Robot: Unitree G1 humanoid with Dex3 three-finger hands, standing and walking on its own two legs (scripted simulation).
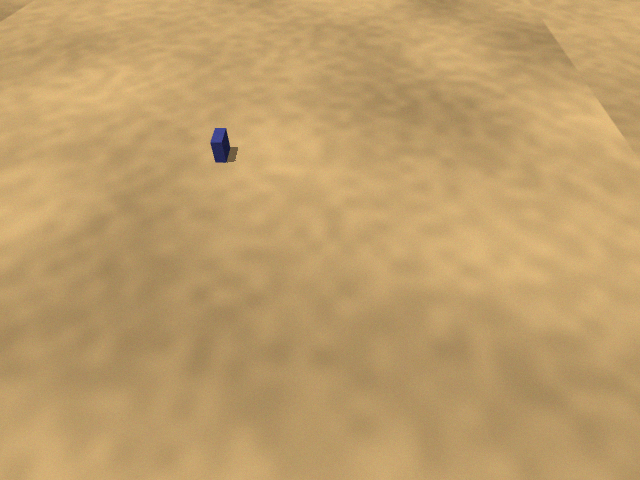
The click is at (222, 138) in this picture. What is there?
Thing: carton on end
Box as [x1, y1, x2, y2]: [210, 128, 229, 162]
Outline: 215,128 210,142 215,162 225,162 229,150 225,128
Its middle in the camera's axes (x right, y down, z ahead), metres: -0.50 -0.44 +1.96
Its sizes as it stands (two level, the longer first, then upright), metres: 0.120 0.055 0.122
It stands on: the floor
